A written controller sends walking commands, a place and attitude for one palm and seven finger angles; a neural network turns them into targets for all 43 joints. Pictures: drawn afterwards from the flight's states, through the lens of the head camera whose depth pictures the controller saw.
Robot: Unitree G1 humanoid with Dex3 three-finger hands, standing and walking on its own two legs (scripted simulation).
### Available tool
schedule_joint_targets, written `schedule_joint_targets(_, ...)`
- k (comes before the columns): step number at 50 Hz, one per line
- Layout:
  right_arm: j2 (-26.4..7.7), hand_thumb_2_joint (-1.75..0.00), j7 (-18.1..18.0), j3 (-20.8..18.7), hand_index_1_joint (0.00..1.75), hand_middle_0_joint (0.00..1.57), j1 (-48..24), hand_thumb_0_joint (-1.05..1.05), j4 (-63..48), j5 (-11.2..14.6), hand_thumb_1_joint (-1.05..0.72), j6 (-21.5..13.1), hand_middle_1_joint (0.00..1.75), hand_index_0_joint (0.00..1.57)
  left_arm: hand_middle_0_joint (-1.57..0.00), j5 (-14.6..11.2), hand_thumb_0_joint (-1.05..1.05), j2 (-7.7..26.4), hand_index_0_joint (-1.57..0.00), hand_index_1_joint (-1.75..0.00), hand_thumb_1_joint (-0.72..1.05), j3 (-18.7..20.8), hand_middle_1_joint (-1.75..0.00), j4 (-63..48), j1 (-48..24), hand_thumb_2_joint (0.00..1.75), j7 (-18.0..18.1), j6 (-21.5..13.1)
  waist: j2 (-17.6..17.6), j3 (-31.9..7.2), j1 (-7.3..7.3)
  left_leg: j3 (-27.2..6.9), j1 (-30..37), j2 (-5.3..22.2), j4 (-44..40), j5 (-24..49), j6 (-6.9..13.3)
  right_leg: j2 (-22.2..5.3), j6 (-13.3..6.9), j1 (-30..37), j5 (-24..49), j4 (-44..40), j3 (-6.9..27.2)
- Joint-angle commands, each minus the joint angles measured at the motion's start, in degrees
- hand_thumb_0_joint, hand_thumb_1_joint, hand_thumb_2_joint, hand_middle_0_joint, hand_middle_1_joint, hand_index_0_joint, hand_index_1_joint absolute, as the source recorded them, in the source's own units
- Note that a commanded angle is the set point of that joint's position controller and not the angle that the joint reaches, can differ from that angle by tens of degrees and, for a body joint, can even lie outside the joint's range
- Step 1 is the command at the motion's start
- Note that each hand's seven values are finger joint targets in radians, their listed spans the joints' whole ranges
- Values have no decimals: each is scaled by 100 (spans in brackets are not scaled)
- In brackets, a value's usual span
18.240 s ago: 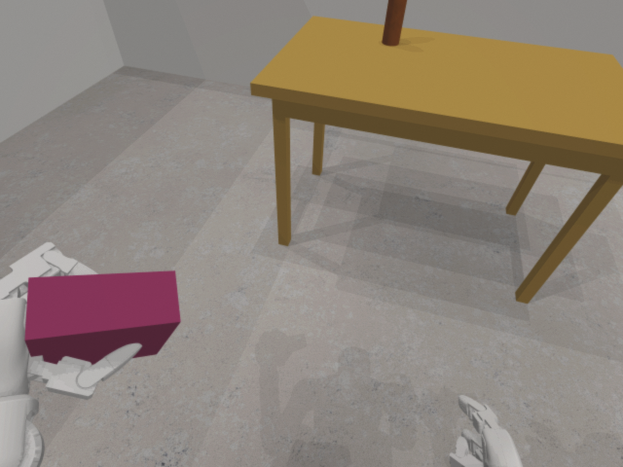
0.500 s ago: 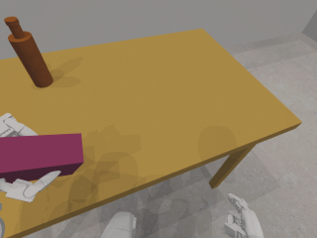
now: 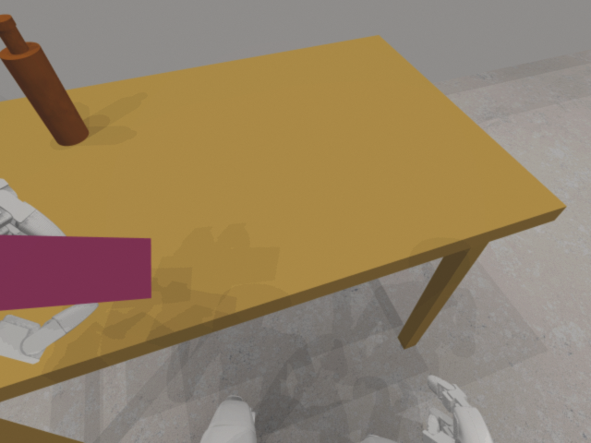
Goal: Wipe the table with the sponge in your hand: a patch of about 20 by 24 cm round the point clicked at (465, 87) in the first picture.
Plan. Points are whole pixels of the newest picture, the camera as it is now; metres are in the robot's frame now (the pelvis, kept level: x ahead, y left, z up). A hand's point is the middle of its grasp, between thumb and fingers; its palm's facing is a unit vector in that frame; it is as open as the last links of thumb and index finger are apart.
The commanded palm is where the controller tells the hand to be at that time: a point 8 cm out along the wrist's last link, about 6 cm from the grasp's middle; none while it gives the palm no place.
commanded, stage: shuffle to correct the standing spot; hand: left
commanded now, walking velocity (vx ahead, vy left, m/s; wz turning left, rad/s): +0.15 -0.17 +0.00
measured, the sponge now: (83, 275) +0.22 +0.22 +0.19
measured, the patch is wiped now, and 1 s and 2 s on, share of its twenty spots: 0.00 0.00 0.00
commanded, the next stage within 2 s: none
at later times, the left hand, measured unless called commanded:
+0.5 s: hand (146, 289) +0.19 +0.14 +0.23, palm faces +0.41 -0.70 -0.58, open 9.2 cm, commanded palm +0.14 +0.17 +0.22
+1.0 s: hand (308, 264) +0.23 +0.02 +0.23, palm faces +0.48 -0.70 -0.54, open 9.2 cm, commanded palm +0.16 +0.04 +0.22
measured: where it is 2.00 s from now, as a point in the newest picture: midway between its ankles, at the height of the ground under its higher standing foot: outside the picture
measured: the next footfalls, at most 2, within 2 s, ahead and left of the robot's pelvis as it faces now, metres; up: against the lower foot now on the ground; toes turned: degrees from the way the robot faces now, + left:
left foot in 0.22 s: +0.01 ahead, +0.06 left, +0.00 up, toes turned +5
right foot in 0.48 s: +0.10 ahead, -0.27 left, +0.00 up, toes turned +0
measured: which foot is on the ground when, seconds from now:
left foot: up 0.00-0.20, down 0.22-0.48, up 0.50-0.72, down 0.74-0.92, up 0.94-1.00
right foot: down 0.00-0.24, up 0.26-0.46, down 0.48-1.00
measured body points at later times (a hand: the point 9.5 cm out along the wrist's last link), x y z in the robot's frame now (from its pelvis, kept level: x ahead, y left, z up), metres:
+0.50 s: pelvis -0.01 -0.12 +0.02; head +0.01 -0.13 +0.47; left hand +0.16 +0.18 +0.26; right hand +0.15 -0.34 -0.08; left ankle -0.03 +0.05 -0.69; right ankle +0.06 -0.20 -0.70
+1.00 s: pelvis +0.02 -0.25 +0.02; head +0.04 -0.29 +0.47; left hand +0.20 +0.05 +0.25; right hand +0.18 -0.47 -0.10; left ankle -0.02 -0.08 -0.64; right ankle +0.06 -0.27 -0.70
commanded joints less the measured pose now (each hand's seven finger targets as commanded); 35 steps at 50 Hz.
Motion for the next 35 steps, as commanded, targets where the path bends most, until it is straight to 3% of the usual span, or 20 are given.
schedule_joint_targets(1, -938, -90, -167, -377, 30, 20, -380, 0, -647, 54, -90, -510, 30, 20, -120, -7, 0, 602, -120, -160, 10, 37, -160, -214, -1716, 130, 195, 37, -2552, -1090, -290, 355, -523, -1081, 3714, -324, -18, -1804, -1386, 511, 2236, -3114, 2813)
schedule_joint_targets(3, -656, -90, -125, -238, 30, 20, -757, 0, -595, 156, -90, -492, 30, 20, -120, -63, 0, 535, -120, -160, 10, 81, -160, -19, -1601, 130, 238, 86, -1225, -665, -314, 54, 229, -712, 3148, -200, 154, -1863, -1395, -653, 522, -2930, 2675)
schedule_joint_targets(4, -563, -90, -195, -189, 30, 20, -651, 0, -559, 69, -90, -321, 30, 20, -120, -63, 0, 365, -120, -160, 10, -49, -160, 277, -1263, 130, 247, 108, -942, -545, -365, 301, 498, -678, 2451, -25, 158, -1589, -1211, -776, -89, -2918, 1933)
schedule_joint_targets(6, -584, -90, -257, -205, 30, 20, -608, 0, -535, -21, -90, -234, 30, 20, -120, -94, 0, 280, -120, -160, 10, -203, -160, 195, -1389, 130, 298, 71, -767, -664, -336, 818, 1038, -860, 410, -149, 216, -1167, -956, -464, -631, -2975, 1130)
schedule_joint_targets(8, -552, -90, -305, -193, 30, 20, -727, 0, -693, 30, -90, -424, 30, 20, -120, -158, 0, 106, -120, -160, 10, -398, -160, -265, -1367, 130, 379, -1, -777, -823, -279, 878, 1854, -942, -1936, -107, 339, -929, -799, -208, -603, -2645, 1178)
schedule_joint_targets(9, -528, -90, -340, -164, 30, 20, -501, 0, -673, -16, -90, -495, 30, 20, -120, -72, 0, -16, -120, -160, 10, -494, -160, -402, -1174, 130, 400, -71, -322, -1056, -274, 1173, 2128, -1130, -2792, 276, 339, -579, -694, 207, -370, -2150, 784)
schedule_joint_targets(10, -633, -90, -370, -242, 30, 20, -390, 0, -732, -63, -90, -583, 30, 20, -120, -45, 0, 84, -120, -160, 10, -421, -160, -614, -1134, 130, 427, -136, 254, -1143, -265, 958, 2532, -920, -3411, 657, 369, -335, -581, 260, 24, -1434, 692)
schedule_joint_targets(11, -805, -90, -351, -338, 30, 20, -464, 0, -817, -101, -90, -601, 30, 20, -120, -40, 0, 155, -120, -160, 10, -384, -160, -1022, -1226, 130, 468, -234, 1351, -1103, -206, -348, 2987, 23, -3796, 1109, 626, 142, -345, -351, 116, -373, 372)
schedule_joint_targets(12, -798, -90, -295, -402, 30, 20, -556, 0, -797, -77, -90, -583, 30, 20, -120, 74, 0, 398, -120, -160, 10, -278, -160, -1209, -1215, 130, 459, -311, 1734, -1094, -138, -1293, 3174, 752, -3560, 1871, 998, 408, -150, -1092, -222, 635, 219)
schedule_joint_targets(13, -773, -90, -229, -408, 30, 20, -700, 0, -866, -8, -90, -593, 30, 20, -120, 105, 0, 585, -120, -160, 10, -72, -160, -1052, -871, 130, 424, -335, 1272, -1112, -116, -1440, 3103, 995, -3517, 2530, 1280, 445, -68, -1343, -38, 1429, 361)
schedule_joint_targets(14, -516, -90, -208, -284, 30, 20, -696, 0, -778, -113, -90, -578, 30, 20, -120, 46, 0, 748, -120, -160, 10, 19, -160, -1373, -941, 130, 354, -408, 1749, -771, -383, -1739, 2888, 910, -3460, 2959, 1230, 318, -123, -1560, 61, 1587, 581)
schedule_joint_targets(16, -735, -90, -116, -402, 30, 20, -614, 0, -681, -65, -90, -524, 30, 20, -120, 104, 0, 869, -120, -160, 10, 312, -160, -1171, -620, 130, 279, -409, 1410, -513, -282, -1006, 2686, 898, -3029, 2865, 1194, -7, -194, -1688, 233, 941, 859)
schedule_joint_targets(18, -827, -90, -114, -469, 30, 20, -403, 0, -716, 19, -90, -500, 30, 20, -120, 31, 0, 669, -120, -160, 10, 393, -160, -858, -32, 130, 243, -332, 1156, -718, -185, -35, 2287, 481, -2773, 2503, 823, 103, -258, -663, 447, -233, 389)
schedule_joint_targets(21, -896, -90, -160, -492, 30, 20, -245, 0, -729, 57, -90, -425, 30, 20, -120, -23, 0, 625, -120, -160, 10, 549, -160, -180, -143, 130, 185, -309, 874, -963, -234, 248, 1261, 324, -2106, 1449, 643, 311, -201, 994, 1036, -1389, -76)
schedule_joint_targets(23, -775, -90, -175, -428, 30, 20, -279, 0, -698, 110, -90, -393, 30, 20, -120, -28, 0, 447, -120, -160, 10, 393, -160, 472, -264, 130, 138, -171, -529, -1044, -247, 871, 630, -331, -462, 107, 482, 170, -252, 1694, 1166, -1920, 58)
schedule_joint_targets(25, -730, -90, -207, -515, 30, 20, -416, 0, -795, 171, -90, -429, 30, 20, -120, -106, 0, 602, -120, -160, 10, 381, -160, 620, -700, 130, 178, -102, -2691, -1166, -328, 818, -631, -1172, 2376, -1012, 254, -1426, -1193, 1755, 892, -2685, 2709)
schedule_joint_targets(27, -964, -90, -148, -594, 30, 20, -281, 0, -634, 178, -90, -488, 30, 20, -120, -80, 0, 203, -120, -160, 10, -76, -160, 410, -976, 130, 121, -71, -2204, -911, -333, 228, -148, -854, 2585, -238, 210, -1584, -1317, 346, -881, -3238, 3099)
schedule_joint_targets(29, -724, -90, -133, -386, 30, 20, -603, 0, -551, 116, -90, -400, 30, 20, -120, -23, 0, 200, -120, -160, 10, -216, -160, -48, -969, 130, 180, -58, -798, -774, -362, 461, 339, -738, 2045, 44, 263, -1528, -1389, -474, -955, -3018, 2706)
schedule_joint_targets(32, -661, -90, -224, -280, 30, 20, -523, 0, -501, -25, -90, -490, 30, 20, -120, 19, 0, 391, -120, -160, 10, -212, -160, -802, -1124, 130, 377, -145, -853, -1214, -296, 953, 1319, -882, -120, -11, 303, -1204, -1101, -489, -965, -3019, 1915)
schedule_joint_targets(35, -648, -90, -358, -255, 30, 20, -454, 0, -532, -75, -90, -724, 30, 20, -120, 14, 0, 583, -120, -160, 10, -75, -160, -1274, -872, 130, 517, -240, -225, -1422, -220, 1201, 2384, -1130, -2512, 337, 451, -697, -750, -280, -892, -2186, 1451)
